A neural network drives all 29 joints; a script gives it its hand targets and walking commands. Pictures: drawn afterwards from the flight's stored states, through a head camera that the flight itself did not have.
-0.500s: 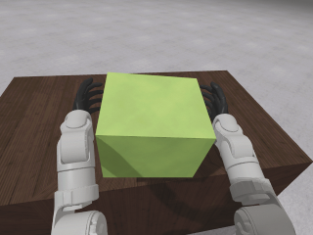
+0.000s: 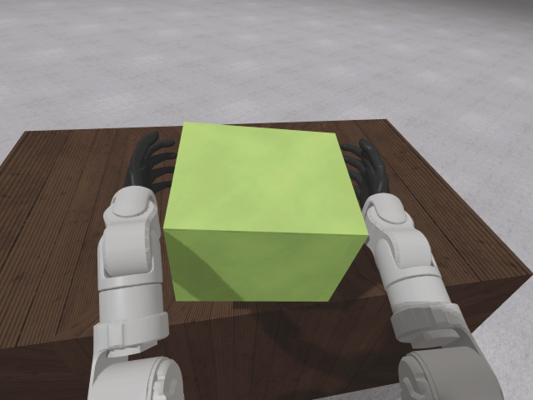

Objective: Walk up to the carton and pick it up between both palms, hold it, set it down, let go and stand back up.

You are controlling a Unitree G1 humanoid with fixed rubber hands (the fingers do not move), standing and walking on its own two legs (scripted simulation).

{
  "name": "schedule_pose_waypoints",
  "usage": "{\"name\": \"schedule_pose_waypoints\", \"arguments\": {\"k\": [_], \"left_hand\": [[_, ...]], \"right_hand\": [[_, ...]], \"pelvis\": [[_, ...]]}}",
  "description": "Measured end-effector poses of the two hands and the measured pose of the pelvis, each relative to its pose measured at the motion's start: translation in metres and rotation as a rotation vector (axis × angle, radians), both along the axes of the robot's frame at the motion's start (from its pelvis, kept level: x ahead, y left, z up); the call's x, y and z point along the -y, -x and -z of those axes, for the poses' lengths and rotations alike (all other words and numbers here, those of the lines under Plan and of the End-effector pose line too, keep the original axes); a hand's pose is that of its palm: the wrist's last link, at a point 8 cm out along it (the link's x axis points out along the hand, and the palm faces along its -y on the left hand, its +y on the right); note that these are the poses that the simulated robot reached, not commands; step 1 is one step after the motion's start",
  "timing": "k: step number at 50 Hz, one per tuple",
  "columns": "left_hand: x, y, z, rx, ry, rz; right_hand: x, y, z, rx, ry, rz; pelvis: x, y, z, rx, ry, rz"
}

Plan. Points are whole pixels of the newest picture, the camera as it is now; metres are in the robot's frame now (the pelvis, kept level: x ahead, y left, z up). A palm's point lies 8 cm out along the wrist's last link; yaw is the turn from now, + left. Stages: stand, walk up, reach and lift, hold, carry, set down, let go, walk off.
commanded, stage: hold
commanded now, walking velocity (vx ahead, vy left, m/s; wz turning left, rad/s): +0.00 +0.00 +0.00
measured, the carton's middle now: (258, 214) +0.36 +0.01 +0.13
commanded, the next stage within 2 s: none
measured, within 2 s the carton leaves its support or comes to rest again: neither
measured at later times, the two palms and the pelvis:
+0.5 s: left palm (140, 188) +0.35 +0.18 +0.19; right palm (372, 193) +0.35 -0.15 +0.18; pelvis +0.00 +0.00 +0.00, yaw +0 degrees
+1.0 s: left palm (141, 189) +0.35 +0.18 +0.19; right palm (372, 192) +0.36 -0.15 +0.18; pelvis +0.00 +0.00 +0.00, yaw +0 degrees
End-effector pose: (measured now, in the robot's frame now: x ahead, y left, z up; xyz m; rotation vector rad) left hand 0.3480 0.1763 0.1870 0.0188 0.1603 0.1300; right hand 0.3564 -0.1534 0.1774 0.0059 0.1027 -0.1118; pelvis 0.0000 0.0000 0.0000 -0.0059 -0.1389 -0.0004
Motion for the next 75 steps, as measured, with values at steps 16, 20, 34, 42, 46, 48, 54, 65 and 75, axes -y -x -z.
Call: {"name": "schedule_pose_waypoints", "arguments": {"k": [16,20,34,42,46,48,54,65,75], "left_hand": [[-0.0016,0.0000,0.0017,0.001,-0.001,0.000],[-0.0013,0.0005,0.0011,0.005,-0.004,0.002],[-0.0009,-0.0008,-0.0004,0.000,-0.003,0.001],[-0.0012,0.0000,0.0014,0.002,0.000,-0.001],[-0.0010,0.0006,0.0012,0.006,0.002,-0.001],[-0.0007,0.0009,0.0006,0.008,0.002,0.000],[-0.0004,0.0011,0.0001,0.004,0.000,-0.001],[-0.0002,0.0001,-0.0002,0.002,-0.004,0.000],[-0.0003,-0.0005,0.0009,0.004,0.001,0.000]], "right_hand": [[-0.0016,-0.0007,0.0009,0.001,-0.001,-0.002],[-0.0013,0.0002,0.0006,0.006,-0.003,0.000],[-0.0009,-0.0006,0.0003,0.000,0.000,0.000],[-0.0012,-0.0007,0.0001,0.002,0.001,-0.002],[-0.0010,0.0000,-0.0010,0.007,0.002,-0.002],[-0.0007,0.0003,-0.0016,0.009,0.001,-0.001],[-0.0005,0.0005,-0.0011,0.005,-0.001,-0.001],[-0.0003,-0.0002,0.0008,0.003,-0.005,0.000],[-0.0003,-0.0009,-0.0005,0.005,0.003,-0.001]], "pelvis": [[0.0001,-0.0012,0.0001,0.002,0.001,-0.004],[-0.0006,-0.0015,0.0001,0.003,0.001,-0.004],[-0.0015,-0.0006,0.0000,0.002,0.000,0.002],[-0.0007,-0.0012,0.0000,0.002,0.001,-0.001],[-0.0001,-0.0016,0.0001,0.001,0.001,-0.002],[0.0000,-0.0017,0.0001,0.002,0.001,-0.002],[-0.0001,-0.0012,0.0001,0.005,0.000,-0.001],[-0.0005,-0.0004,0.0000,0.002,0.001,-0.001],[0.0002,-0.0015,0.0000,0.001,0.000,-0.001]]}}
